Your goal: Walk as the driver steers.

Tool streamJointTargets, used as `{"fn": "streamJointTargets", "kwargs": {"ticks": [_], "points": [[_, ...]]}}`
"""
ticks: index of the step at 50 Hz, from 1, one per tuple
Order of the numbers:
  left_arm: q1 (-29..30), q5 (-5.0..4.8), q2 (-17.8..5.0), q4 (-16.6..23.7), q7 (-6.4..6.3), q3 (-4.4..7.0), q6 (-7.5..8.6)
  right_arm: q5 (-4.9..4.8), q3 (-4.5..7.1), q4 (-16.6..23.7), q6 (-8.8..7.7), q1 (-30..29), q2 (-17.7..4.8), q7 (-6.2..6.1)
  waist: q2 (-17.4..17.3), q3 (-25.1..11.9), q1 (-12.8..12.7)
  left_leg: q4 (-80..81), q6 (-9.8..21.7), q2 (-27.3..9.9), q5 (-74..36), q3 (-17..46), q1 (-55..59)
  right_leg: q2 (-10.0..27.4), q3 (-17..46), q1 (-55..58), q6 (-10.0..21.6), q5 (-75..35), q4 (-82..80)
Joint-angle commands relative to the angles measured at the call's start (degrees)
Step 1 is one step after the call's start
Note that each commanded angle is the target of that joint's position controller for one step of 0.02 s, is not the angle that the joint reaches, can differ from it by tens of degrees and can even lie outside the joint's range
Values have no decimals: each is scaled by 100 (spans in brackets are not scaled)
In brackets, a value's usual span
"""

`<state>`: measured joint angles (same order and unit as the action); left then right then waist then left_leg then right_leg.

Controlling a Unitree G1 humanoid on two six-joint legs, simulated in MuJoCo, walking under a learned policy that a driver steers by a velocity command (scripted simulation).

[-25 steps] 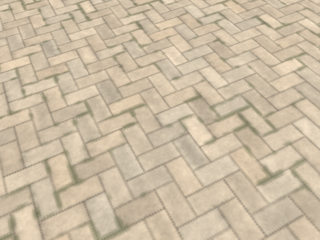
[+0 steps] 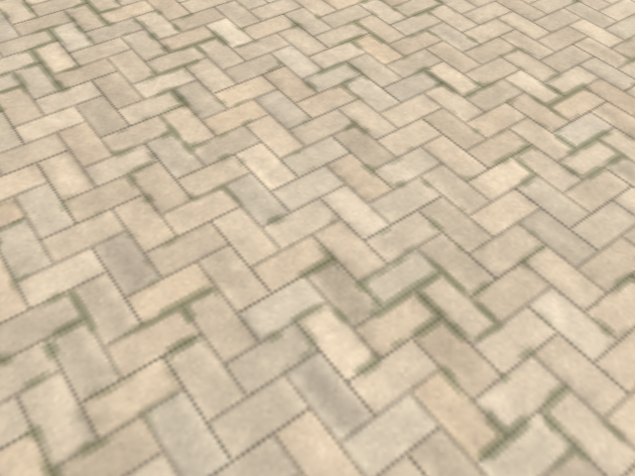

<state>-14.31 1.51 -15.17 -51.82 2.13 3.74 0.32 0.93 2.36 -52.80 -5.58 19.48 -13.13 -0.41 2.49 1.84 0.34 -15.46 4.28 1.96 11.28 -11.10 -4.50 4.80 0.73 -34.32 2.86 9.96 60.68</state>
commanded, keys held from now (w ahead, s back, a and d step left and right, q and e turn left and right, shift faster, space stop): w+e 0.18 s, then e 0.48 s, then no key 0.34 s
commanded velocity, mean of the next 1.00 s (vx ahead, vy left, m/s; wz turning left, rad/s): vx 0.21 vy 0.00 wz -0.46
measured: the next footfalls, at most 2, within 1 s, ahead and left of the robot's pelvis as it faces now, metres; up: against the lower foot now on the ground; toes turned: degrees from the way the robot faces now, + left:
right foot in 0.28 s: +0.29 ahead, -0.11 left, +0.00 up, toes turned -15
left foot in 0.90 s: +0.39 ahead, +0.04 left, +0.00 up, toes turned -31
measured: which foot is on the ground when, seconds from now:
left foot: down 0.00-0.26, up 0.28-0.88, down 0.90-1.00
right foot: up 0.00-0.26, down 0.28-0.90, up 0.92-1.00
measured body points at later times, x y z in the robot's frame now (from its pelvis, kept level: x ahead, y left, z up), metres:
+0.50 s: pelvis +0.21 -0.06 -0.01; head +0.26 -0.08 +0.44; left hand +0.37 +0.19 -0.13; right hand +0.26 -0.34 -0.14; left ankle +0.27 +0.10 -0.66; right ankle +0.25 -0.10 -0.75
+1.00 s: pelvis +0.30 -0.02 +0.00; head +0.34 -0.01 +0.44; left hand +0.52 +0.17 -0.14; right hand +0.29 -0.31 -0.11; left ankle +0.36 +0.06 -0.75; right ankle +0.23 -0.10 -0.71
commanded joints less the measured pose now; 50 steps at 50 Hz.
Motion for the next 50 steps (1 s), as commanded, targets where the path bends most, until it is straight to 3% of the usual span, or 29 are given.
{"fn": "streamJointTargets", "kwargs": {"ticks": [1,4,8,10,12,13,14,15,16,17,18,19,20,21,24,30,34,39,42,43,44,45,46,47,48,49,50], "points": [[275,3,-64,392,69,-7,3,1,103,191,-97,87,-536,-26,-610,264,-53,873,363,-1548,-1491,615,1,127,-29,-569,-77,-610,-377],[874,15,35,614,122,-85,30,3,106,103,-85,210,-578,-47,-618,377,59,794,301,-1486,-1935,189,106,28,-342,-375,-48,-1051,-1403],[1431,53,9,889,172,-129,43,17,139,-85,-16,573,-707,-103,-612,456,202,505,261,-1699,-2784,-131,766,-134,-754,-214,224,-799,-2197],[1294,80,-41,897,149,-102,49,32,159,-106,50,496,-802,-146,-679,366,57,-101,198,-1732,-4414,-343,1030,-411,-958,160,423,-341,-2409],[489,112,-154,679,75,-30,100,20,217,-84,145,371,-977,-190,-801,-102,-263,-1479,129,-1686,-5968,-435,1103,-873,-1124,1006,646,87,-2565],[-186,147,-284,480,19,50,176,-16,234,-43,193,316,-1023,-187,-754,-517,-521,-2596,49,-1643,-5559,-418,826,-1023,-1000,1839,786,-155,-2961],[-889,222,-613,295,-68,187,248,-87,230,61,189,189,-1000,-156,-407,-973,-923,-4200,-192,-1423,-3789,-463,-126,-648,-413,3109,1036,-1086,-3484],[-670,212,-1439,387,-130,377,230,-128,93,410,169,658,-244,-79,966,-1547,-304,-6375,-545,-394,2334,-324,-2583,1375,2073,5133,1862,-4577,-2862],[-1101,-93,-1578,476,-152,451,141,-91,169,519,205,390,-706,-91,187,-2378,-660,-7151,-610,-52,2434,952,-2998,1768,3200,5356,2467,-5390,-3277],[-653,-141,-1404,515,-220,408,88,-114,130,632,187,-26,-601,-102,-41,-1643,-516,-7008,-576,-412,1770,1248,-3336,1628,2407,4728,2297,-5247,-3524],[-251,-199,-994,560,-244,308,63,-88,108,667,157,-210,-588,-116,-204,-904,-358,-6473,-565,-592,1351,1225,-3304,1308,1948,3874,1987,-4756,-3783],[35,-215,-724,594,-266,233,46,-5,138,637,198,-275,-640,-123,-351,-472,-152,-6044,-592,-701,1190,1243,-3118,942,1606,3245,1684,-4373,-3990],[192,-239,-566,636,-291,178,33,100,150,653,306,-168,-658,-110,-309,-373,23,-5745,-652,-728,1116,1261,-2792,696,1363,2754,1561,-4262,-4131],[225,-204,-552,655,-277,153,48,132,156,640,424,-52,-612,-98,-301,-439,119,-5512,-693,-703,1088,1263,-2540,593,1215,2503,1467,-4275,-4169],[63,-110,-854,660,-221,230,130,99,128,729,597,-38,-468,-88,-240,-690,189,-5016,-767,-598,844,1197,-2426,369,1087,2341,1334,-4581,-4108],[-291,-109,-950,747,-274,264,-14,70,162,1091,732,-908,-669,-123,132,-628,-123,-4269,-830,-570,405,1371,-2988,251,1654,2621,1003,-2853,-4188],[-448,-65,-968,802,-302,281,-91,29,147,1224,747,-1215,-711,-157,226,-490,-249,-3768,-793,-471,562,1508,-3125,333,2086,2946,1038,-2240,-4126],[-464,7,-897,816,-301,226,-131,-61,96,1265,692,-1197,-701,-182,316,-485,-300,-3061,-577,-261,1016,1396,-2356,408,2176,2958,1076,-3240,-3766],[-254,-15,-909,828,-312,190,-182,-114,71,1239,662,-973,-693,-205,362,-434,-195,-2092,-416,-125,1084,1311,-1583,355,2314,2816,922,-3349,-3573],[-116,-60,-901,833,-327,169,-201,-108,57,1179,640,-773,-649,-211,309,-398,-38,-1317,-366,-99,663,1267,-1135,225,2310,2681,754,-3000,-3477],[24,-126,-836,863,-352,128,-204,-52,46,1114,587,-560,-638,-226,194,-374,109,-367,-297,-250,-183,1398,-470,34,2291,2324,488,-2246,-3349],[-141,-131,-523,908,-354,27,-167,53,72,1156,534,-622,-917,-273,-551,-453,-59,56,-112,-1139,-779,2263,38,-357,1873,1919,164,-953,-2841],[-646,-143,-319,877,-364,-25,-153,24,84,1358,536,-1040,-1294,-251,-1412,-452,-413,-86,459,-2302,-3159,3442,330,-1236,1038,1277,-81,1657,-2298],[-475,-60,-733,762,-394,75,-224,-10,68,1214,553,-716,-1161,-206,-1365,-646,-74,-272,1188,-2576,-3625,3585,-201,-1204,681,1563,-138,2582,-1480],[-308,-71,-817,729,-383,112,-260,-17,-6,1171,523,-760,-922,-163,-961,-431,-118,-223,1199,-2263,-3452,3260,-374,-1123,766,1582,-198,2376,-1026],[-216,-86,-735,665,-356,106,-283,-26,-53,1160,512,-983,-789,-147,-849,-280,-192,-200,955,-1877,-3057,2777,-522,-1047,801,1617,-278,2078,-944],[-206,-97,-677,616,-321,89,-308,-3,-76,1167,514,-1124,-758,-155,-990,-260,-252,-200,710,-1575,-2895,2441,-494,-1016,774,1660,-353,1862,-997]]}}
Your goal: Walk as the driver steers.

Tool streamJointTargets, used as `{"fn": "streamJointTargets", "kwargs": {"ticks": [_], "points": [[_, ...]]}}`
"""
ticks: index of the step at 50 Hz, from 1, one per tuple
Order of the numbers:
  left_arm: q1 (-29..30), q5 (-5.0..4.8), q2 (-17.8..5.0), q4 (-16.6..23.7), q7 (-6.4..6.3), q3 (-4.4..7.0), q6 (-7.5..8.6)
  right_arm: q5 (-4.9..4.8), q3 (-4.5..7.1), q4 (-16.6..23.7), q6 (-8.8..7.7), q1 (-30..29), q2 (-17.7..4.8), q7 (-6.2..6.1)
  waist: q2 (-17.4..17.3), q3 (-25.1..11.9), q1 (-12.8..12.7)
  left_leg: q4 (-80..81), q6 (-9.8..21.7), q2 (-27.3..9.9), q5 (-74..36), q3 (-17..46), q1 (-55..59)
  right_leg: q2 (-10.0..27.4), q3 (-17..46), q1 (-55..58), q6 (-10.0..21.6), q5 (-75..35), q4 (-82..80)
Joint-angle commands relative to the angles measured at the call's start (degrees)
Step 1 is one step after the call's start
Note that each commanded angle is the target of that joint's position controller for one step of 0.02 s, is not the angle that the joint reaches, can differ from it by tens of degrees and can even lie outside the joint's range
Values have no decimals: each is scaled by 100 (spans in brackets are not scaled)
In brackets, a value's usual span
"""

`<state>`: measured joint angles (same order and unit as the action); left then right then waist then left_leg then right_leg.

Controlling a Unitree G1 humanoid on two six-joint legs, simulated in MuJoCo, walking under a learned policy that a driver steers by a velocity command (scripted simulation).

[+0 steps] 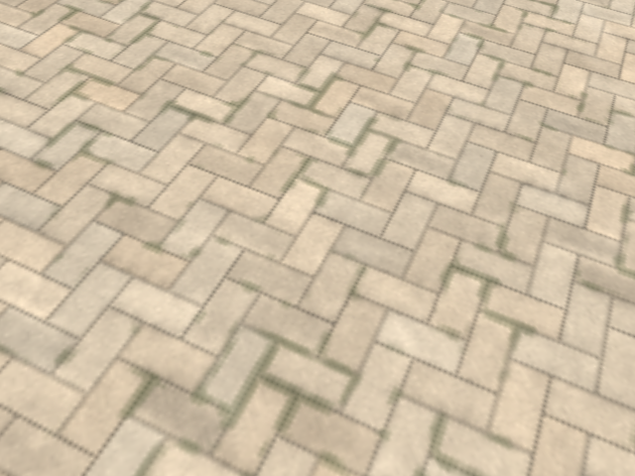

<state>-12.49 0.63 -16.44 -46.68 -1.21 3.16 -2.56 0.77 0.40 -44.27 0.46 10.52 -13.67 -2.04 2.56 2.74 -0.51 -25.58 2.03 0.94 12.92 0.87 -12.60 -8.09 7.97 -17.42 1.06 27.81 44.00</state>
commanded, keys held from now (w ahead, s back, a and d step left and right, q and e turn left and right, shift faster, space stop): no key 0.54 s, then w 0.06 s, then no key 0.40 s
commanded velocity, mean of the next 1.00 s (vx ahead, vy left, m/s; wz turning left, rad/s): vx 0.03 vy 0.00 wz -0.04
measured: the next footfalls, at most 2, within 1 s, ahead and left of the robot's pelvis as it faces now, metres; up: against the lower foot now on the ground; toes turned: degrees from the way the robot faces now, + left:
right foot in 0.22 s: +0.00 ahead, -0.12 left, +0.00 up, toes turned +5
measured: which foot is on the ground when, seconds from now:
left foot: down 0.00-1.00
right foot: up 0.00-0.20, down 0.22-1.00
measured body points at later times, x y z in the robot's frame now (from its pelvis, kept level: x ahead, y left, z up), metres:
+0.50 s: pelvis -0.02 -0.01 +0.00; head -0.01 -0.02 +0.45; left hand +0.03 +0.25 -0.14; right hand +0.04 -0.28 -0.14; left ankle +0.01 +0.10 -0.74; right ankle -0.04 -0.13 -0.74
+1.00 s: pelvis +0.01 +0.00 +0.00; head +0.02 +0.00 +0.45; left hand +0.02 +0.24 -0.16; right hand +0.03 -0.24 -0.15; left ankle +0.01 +0.10 -0.74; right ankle -0.04 -0.13 -0.74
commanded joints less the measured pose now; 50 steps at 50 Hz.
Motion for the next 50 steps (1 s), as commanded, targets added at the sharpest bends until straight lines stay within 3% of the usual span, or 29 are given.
{"fn": "streamJointTargets", "kwargs": {"ticks": [1,6,9,11,12,14,17,27,28,30,31,33,34,36,40,50], "points": [[-401,-3,-495,49,52,121,-45,17,115,273,-96,-238,-721,-13,-1164,-346,-171,771,833,-1298,-3182,1037,390,294,-3,16,-245,-66,519],[-102,-71,-270,-176,20,-31,-75,24,150,-44,-59,156,-850,39,-1222,-534,96,482,804,-1136,-3236,943,872,470,-506,424,-343,-296,-998],[-248,-71,-258,-418,-39,-76,-24,-2,190,-185,-15,82,-924,51,-1115,-532,-54,348,578,-1039,-2760,992,676,577,-623,1111,-204,-1626,-2516],[-151,68,-577,-476,-78,-55,82,-20,168,-205,-54,167,-801,80,-688,-627,64,374,210,-894,-1642,995,41,1182,69,1841,-57,-2557,-2587],[71,18,-748,-570,-58,-22,98,-57,163,-247,-51,291,-703,105,-87,-369,302,637,126,-508,-854,646,58,1307,146,1369,104,-2761,-2281],[162,-5,-390,-669,-13,-126,168,-25,167,-450,-1,92,-721,75,-33,-109,107,615,50,-431,-542,544,450,1272,171,792,129,-2139,-2512],[32,-8,-426,-931,-75,-158,220,-5,181,-639,11,163,-731,97,107,-73,128,571,85,-517,-872,564,561,1219,161,754,113,-2102,-2666],[-72,-20,-342,-1392,-94,-244,267,-15,109,-1307,9,324,-589,86,-189,78,123,729,-38,-497,-566,544,482,1233,190,645,199,-1670,-2857],[-154,-16,-340,-1438,-93,-246,264,-11,98,-1363,12,375,-570,89,-164,-50,107,699,-38,-424,-119,491,510,1199,204,670,234,-1101,-2939],[-294,-14,-588,-1468,-85,-139,207,28,134,-1358,37,357,-632,107,91,92,38,174,47,-71,1289,197,66,1167,418,524,482,721,-3015],[-294,-5,-542,-1466,-81,-135,185,48,111,-1332,44,243,-539,120,142,438,6,-13,58,-7,1209,145,-282,1331,649,319,588,996,-3200],[-113,1,-293,-1451,-102,-208,214,65,-4,-1399,-6,372,-168,118,186,620,159,68,20,-121,306,199,-32,1553,791,-13,586,390,-3296],[3,18,-227,-1432,-104,-232,248,67,-14,-1471,-46,519,-199,100,95,554,241,314,16,-248,-64,369,231,1436,597,-50,471,-281,-3119],[-202,17,-144,-1505,-88,-247,307,22,59,-1567,-118,588,-593,63,-394,323,105,506,73,-487,-717,675,310,1053,63,455,287,-1747,-2658],[-505,-40,-132,-1704,-127,-264,304,-26,9,-1658,-145,674,-430,9,-406,-72,39,452,94,-561,-1644,639,519,1098,-65,1106,185,-2606,-2461],[-558,-30,33,-1895,-173,-324,256,-35,17,-1831,-84,719,-290,-42,-294,-41,64,435,104,-551,-1858,575,690,1168,-134,1073,79,-2721,-2466]]}}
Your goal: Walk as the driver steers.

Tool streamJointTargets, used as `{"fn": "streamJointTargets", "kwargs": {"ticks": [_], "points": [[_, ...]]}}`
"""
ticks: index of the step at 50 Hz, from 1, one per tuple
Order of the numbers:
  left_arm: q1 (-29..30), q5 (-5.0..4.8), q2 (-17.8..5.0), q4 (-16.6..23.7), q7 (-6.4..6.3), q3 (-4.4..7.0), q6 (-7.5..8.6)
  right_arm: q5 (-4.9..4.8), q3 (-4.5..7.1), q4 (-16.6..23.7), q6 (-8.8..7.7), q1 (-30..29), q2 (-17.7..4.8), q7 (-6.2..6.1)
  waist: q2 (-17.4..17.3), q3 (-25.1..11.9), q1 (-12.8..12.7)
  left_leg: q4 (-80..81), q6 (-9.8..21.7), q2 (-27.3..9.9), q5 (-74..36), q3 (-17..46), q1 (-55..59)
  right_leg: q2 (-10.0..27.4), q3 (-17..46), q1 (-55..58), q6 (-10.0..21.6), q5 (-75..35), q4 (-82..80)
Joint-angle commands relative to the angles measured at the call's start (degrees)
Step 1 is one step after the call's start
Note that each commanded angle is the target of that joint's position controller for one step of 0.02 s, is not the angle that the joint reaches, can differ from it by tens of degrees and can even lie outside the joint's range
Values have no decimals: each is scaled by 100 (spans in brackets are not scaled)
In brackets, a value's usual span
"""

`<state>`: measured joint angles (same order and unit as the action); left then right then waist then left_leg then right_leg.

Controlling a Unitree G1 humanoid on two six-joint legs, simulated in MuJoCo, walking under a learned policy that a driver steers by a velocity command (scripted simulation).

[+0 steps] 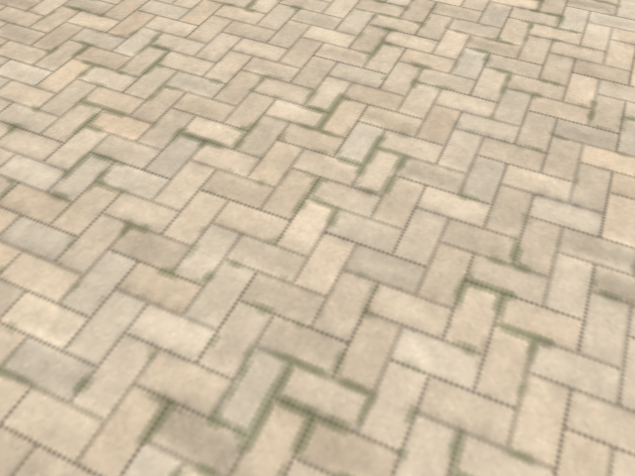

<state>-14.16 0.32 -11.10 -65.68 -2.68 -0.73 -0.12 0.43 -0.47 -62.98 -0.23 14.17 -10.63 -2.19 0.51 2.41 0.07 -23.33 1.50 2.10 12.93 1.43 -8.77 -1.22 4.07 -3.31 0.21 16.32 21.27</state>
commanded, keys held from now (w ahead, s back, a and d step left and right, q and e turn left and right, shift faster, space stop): no key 0.12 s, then w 0.42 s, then w+q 0.46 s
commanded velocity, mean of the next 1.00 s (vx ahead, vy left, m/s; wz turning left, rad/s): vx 0.33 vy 0.00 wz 0.15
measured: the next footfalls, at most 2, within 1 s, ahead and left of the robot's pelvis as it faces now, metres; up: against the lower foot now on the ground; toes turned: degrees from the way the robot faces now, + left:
left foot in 0.80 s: +0.38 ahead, +0.04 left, +0.00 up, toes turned +9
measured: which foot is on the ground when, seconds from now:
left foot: down 0.00-0.40, up 0.42-0.78, down 0.80-1.00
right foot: down 0.00-0.82, up 0.84-1.00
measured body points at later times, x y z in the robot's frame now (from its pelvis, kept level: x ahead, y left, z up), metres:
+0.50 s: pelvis +0.07 -0.03 +0.00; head +0.08 -0.04 +0.45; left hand +0.03 +0.21 -0.15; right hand +0.07 -0.28 -0.16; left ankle +0.02 +0.09 -0.69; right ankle +0.00 -0.11 -0.74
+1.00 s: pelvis +0.33 +0.01 -0.01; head +0.35 +0.01 +0.44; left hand +0.38 +0.26 -0.14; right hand +0.39 -0.25 -0.15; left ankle +0.34 +0.04 -0.74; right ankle +0.35 -0.14 -0.66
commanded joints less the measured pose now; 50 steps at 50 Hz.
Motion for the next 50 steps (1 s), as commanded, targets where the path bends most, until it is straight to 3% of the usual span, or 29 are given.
{"fn": "streamJointTargets", "kwargs": {"ticks": [1,6,7,10,12,14,15,16,18,19,20,21,22,23,24,28,34,36,38,39,40,41,42,43,44,45,47,50], "points": [[-395,2,-489,-8,-30,63,12,-2,108,27,-12,348,-584,-28,-81,-3,7,211,160,-666,-1860,517,309,485,253,-341,160,-1574,-192],[-428,8,-442,-60,-42,55,6,-2,120,-29,4,323,-537,-34,-60,33,9,229,164,-653,-1775,511,287,500,248,-366,150,-1521,-193],[-478,21,-411,-78,-41,48,3,6,121,-50,12,348,-520,-30,-69,-70,6,271,181,-595,-1240,491,318,447,218,-348,170,-1052,-224],[-496,90,-459,-12,-5,105,-26,42,246,-30,102,372,-717,15,-183,275,43,246,465,-395,1806,639,-118,123,108,-911,436,1233,186],[-363,139,-355,156,55,93,11,48,295,-37,113,641,-753,57,-385,768,174,533,772,-702,3093,1314,-303,24,129,-1727,553,2010,612],[-194,199,-129,367,120,44,148,65,375,-157,67,1139,-899,75,-847,821,313,1061,1203,-1385,3516,2462,77,-105,-294,-2302,536,1418,1435],[-34,210,-168,486,151,56,223,81,408,-178,42,1258,-928,90,-868,801,352,1288,1363,-1654,3415,2854,36,-55,-453,-2308,516,1121,1658],[17,187,-231,563,187,81,290,97,430,-118,14,1139,-959,106,-804,762,287,1368,1396,-1723,3204,2905,-178,27,-444,-2126,529,1012,1720],[-555,118,-169,467,250,92,405,53,447,86,-31,543,-939,138,-767,669,-151,1111,1179,-1497,2629,2326,-894,69,-480,-1071,625,754,989],[-1188,64,-127,255,245,111,440,8,433,263,-47,62,-838,154,-575,643,-503,681,914,-1089,2346,1706,-1699,-23,-402,55,681,601,318],[-1869,82,-422,61,190,206,465,-3,372,517,-113,-404,-591,172,187,603,-800,-421,596,-519,1931,895,-2678,541,642,1079,801,1002,-447],[-2582,61,-1070,-105,176,401,476,-13,288,794,-200,-724,-277,207,1550,519,-1022,-2228,294,238,1512,-297,-3482,1764,2760,1518,1192,2056,-1460],[-2423,81,-1047,-101,158,423,417,182,363,849,-244,-772,-670,222,999,907,-783,-3118,320,-62,1687,-256,-3924,2164,3017,1293,1364,1381,-1369],[-2051,95,-742,55,163,356,434,213,360,727,-290,-551,-592,260,370,927,-518,-3545,347,-291,1308,-104,-3883,1997,2531,1153,1324,668,-1210],[-1787,106,-594,160,170,318,469,149,331,617,-332,-321,-445,304,255,824,-328,-3686,316,-409,957,-92,-3737,1770,2031,1071,1217,-40,-1206],[-1732,77,-412,176,156,231,591,140,363,733,-260,-495,-431,418,463,496,-109,-3647,178,-406,245,-441,-3508,1255,721,1026,1010,-2235,-1218],[-1732,98,-417,174,93,145,647,71,184,1330,-177,-1683,-154,439,593,718,-172,-1716,331,-77,-515,-948,-2449,1071,-428,208,798,-3680,-1370],[-1711,84,-558,174,66,155,692,69,227,1330,-172,-1464,-339,394,631,468,-6,-1446,570,146,-544,-1141,-1721,1213,-668,360,689,-5423,-876],[-1575,81,-759,239,22,207,676,60,347,1068,-230,-512,-606,349,634,-135,442,-1286,806,413,-418,-1147,-775,1297,-865,597,575,-6677,506],[-1435,68,-864,300,18,238,639,63,426,804,-264,270,-718,329,654,-537,768,-960,944,464,-529,-1062,11,1310,-921,499,543,-6497,1515],[-1329,65,-916,376,46,254,624,131,534,608,-274,908,-928,292,524,-787,1072,-631,1127,199,-341,-637,971,1171,-1043,-202,495,-5381,2770],[-1381,124,-548,575,98,202,638,188,669,549,-250,1381,-1422,262,-428,-1203,1019,-509,1563,-1254,-6,1356,1883,574,-1172,-1363,420,-1463,4902],[-1556,9,-433,822,200,242,642,104,706,650,-176,1087,-1606,311,-1165,-1557,621,602,2513,-2253,415,4453,2636,-371,-451,-3218,289,1278,6499],[-938,104,-706,1029,228,284,679,-21,685,719,-171,533,-1433,324,-456,-774,484,966,2339,-2071,1136,3962,1994,122,7,-3809,403,668,6421],[-513,99,-799,1200,264,314,740,-27,610,821,-193,188,-1130,323,-99,-220,371,1142,2120,-1921,880,3306,1169,345,-29,-3758,416,167,6016],[-424,101,-747,1232,256,330,749,17,554,830,-233,28,-915,316,334,105,106,1242,1903,-1688,63,2781,466,521,-45,-3425,363,-18,5566],[-512,210,-570,1302,265,320,558,17,485,862,-331,-33,-791,249,316,107,-221,1263,1674,-1243,-1037,1976,-325,678,-32,-2751,158,63,4922],[-216,244,-481,1542,285,331,343,-28,511,826,-439,334,-977,220,24,112,-237,1304,1580,-927,-1626,1486,-571,687,-265,-2785,-77,-149,4155]]}}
